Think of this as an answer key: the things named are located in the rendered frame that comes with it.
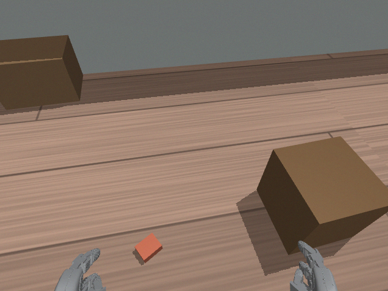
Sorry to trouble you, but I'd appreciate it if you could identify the right robot hand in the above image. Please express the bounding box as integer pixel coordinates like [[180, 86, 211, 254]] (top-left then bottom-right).
[[290, 241, 338, 291]]

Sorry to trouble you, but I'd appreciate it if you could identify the left robot hand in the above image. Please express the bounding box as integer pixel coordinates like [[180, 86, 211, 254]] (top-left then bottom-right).
[[54, 249, 106, 291]]

